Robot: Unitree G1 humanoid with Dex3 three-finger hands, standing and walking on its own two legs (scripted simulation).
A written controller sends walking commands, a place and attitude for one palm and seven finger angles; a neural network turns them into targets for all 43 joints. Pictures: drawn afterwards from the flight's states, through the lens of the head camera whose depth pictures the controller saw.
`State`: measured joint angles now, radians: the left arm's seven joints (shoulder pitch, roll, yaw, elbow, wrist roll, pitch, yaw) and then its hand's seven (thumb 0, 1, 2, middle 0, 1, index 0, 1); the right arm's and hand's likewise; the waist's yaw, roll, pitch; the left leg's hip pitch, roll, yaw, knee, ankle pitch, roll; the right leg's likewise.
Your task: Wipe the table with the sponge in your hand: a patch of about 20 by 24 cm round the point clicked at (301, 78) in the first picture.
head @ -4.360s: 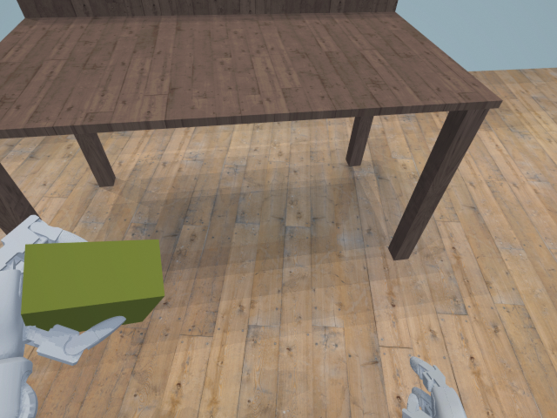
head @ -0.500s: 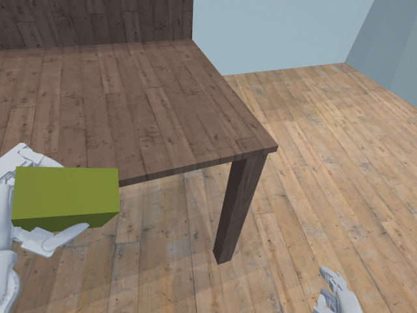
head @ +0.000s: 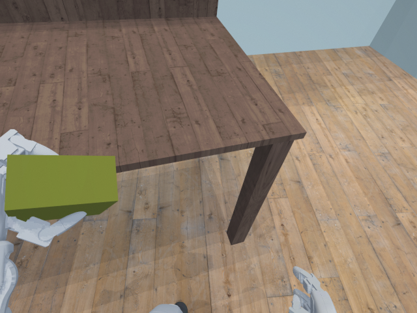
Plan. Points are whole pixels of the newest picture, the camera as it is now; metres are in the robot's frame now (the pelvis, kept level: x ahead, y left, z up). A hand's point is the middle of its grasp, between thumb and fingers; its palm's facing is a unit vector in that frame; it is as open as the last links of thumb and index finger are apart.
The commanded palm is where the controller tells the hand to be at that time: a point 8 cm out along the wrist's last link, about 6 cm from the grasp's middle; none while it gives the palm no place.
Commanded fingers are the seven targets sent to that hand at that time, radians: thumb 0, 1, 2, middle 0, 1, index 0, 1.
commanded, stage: come to a stop and stand still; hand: left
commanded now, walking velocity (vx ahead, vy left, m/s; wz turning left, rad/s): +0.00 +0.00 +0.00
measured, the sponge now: (77, 189) +0.24 +0.23 +0.15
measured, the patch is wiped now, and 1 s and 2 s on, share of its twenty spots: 0.00 0.00 0.00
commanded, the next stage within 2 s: look again from close up in 0.54 s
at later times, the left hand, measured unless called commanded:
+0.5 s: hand (40, 183) +0.23 +0.26 +0.18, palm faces +0.36 -0.85 -0.40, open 10.5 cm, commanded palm +0.17 +0.31 +0.18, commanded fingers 0.00 0.10 1.30 -1.20 -1.60 -1.20 -1.60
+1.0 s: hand (46, 181) +0.23 +0.26 +0.17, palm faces +0.36 -0.85 -0.39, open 10.5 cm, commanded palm +0.18 +0.30 +0.18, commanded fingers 0.00 0.10 1.30 -1.20 -1.60 -1.20 -1.60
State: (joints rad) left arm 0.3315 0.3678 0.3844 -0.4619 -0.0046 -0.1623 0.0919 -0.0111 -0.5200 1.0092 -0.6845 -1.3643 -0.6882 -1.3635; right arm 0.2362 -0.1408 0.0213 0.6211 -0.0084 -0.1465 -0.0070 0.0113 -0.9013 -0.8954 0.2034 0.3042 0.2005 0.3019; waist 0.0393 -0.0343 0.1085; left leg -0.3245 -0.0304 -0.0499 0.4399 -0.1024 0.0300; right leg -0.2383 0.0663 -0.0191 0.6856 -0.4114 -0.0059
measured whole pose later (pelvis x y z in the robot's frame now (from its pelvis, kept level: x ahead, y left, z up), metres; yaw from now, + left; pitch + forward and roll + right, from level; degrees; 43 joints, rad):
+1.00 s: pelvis +0.02 +0.02 +0.01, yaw -1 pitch +0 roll -1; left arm 0.47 0.37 0.34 -0.47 -0.05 -0.18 0.11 -0.01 -0.52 1.01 -0.69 -1.36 -0.69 -1.36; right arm 0.19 -0.21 0.01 0.57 0.00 -0.09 -0.05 0.01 -0.90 -0.90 0.20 0.30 0.20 0.30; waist 0.01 0.01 0.00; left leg -0.25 -0.02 -0.02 0.45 -0.20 0.02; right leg -0.14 0.05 -0.01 0.40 -0.26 -0.03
